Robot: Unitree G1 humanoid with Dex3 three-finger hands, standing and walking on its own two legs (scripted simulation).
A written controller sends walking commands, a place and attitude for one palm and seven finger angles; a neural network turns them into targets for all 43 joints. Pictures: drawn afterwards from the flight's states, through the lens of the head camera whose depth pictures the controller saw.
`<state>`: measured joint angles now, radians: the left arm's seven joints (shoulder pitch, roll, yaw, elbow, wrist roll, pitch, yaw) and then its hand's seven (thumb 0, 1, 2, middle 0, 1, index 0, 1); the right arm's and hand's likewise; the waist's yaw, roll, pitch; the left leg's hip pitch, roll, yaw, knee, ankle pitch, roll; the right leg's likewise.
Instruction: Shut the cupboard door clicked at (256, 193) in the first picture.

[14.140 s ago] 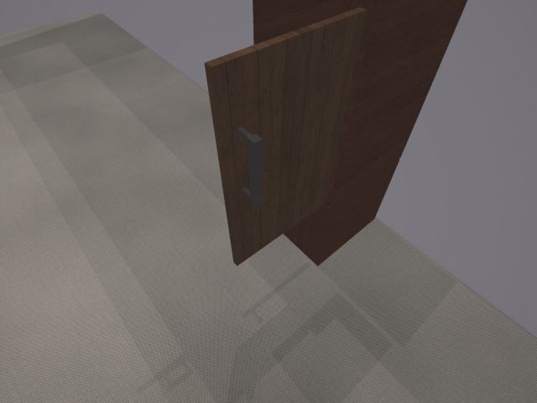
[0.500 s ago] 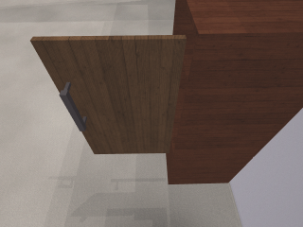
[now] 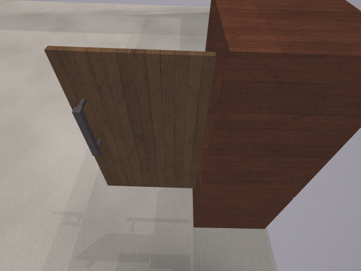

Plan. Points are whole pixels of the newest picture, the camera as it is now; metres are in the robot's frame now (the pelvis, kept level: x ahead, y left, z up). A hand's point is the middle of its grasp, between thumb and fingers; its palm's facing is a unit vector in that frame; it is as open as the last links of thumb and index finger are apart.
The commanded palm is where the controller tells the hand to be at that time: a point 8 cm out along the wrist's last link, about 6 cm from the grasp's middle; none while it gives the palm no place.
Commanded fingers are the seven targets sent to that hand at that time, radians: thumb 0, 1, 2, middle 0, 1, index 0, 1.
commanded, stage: come to a stop and stand still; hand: left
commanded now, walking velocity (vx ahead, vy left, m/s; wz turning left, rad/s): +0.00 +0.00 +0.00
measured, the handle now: (90, 129) +0.45 +0.29 +0.02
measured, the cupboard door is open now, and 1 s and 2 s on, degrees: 89 89 89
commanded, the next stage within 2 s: look again from close up in 0.16 s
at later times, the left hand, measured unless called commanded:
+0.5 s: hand out of the picture +0.02 +0.20 -0.18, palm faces +0.02 -0.98 -0.21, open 7.4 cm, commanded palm none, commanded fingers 0.00 0.90 0.90 -0.20 -0.30 -0.20 -0.30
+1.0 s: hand out of the picture +0.03 +0.27 -0.18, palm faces +0.00 -0.98 -0.22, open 7.4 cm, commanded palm none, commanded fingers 0.00 0.90 0.90 -0.20 -0.30 -0.20 -0.30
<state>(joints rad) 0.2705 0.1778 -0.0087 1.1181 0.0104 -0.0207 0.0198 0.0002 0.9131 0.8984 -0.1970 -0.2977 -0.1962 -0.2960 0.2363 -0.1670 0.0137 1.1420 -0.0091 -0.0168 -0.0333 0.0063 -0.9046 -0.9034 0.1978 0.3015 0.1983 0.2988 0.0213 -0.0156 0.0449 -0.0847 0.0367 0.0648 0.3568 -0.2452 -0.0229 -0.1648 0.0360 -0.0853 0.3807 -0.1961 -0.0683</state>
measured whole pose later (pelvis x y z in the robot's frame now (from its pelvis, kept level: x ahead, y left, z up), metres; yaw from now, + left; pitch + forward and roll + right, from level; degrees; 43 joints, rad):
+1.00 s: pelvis +0.00 +0.08 -0.01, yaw -1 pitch -3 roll -1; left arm 0.26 0.19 -0.01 1.05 0.01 0.01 0.04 0.00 0.91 0.90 -0.20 -0.30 -0.20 -0.30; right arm 0.23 -0.18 0.01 1.08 -0.01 -0.01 -0.03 0.01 -0.91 -0.90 0.20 0.30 0.20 0.30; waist 0.01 0.00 0.04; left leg -0.11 -0.06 0.09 0.46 -0.32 0.09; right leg -0.19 -0.06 -0.03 0.48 -0.24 0.05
